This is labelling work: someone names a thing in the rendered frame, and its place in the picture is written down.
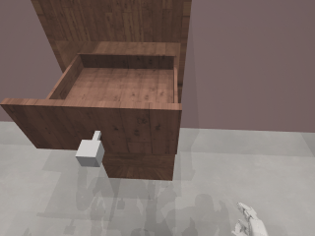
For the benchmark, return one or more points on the handle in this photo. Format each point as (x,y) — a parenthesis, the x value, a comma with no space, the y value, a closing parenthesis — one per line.
(90,152)

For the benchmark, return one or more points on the cabinet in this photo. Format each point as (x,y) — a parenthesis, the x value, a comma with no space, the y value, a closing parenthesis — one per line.
(156,27)

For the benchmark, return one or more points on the robot right hand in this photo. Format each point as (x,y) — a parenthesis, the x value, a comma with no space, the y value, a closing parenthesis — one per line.
(254,227)

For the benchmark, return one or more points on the drawer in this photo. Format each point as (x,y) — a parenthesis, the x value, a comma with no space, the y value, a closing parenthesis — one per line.
(132,99)

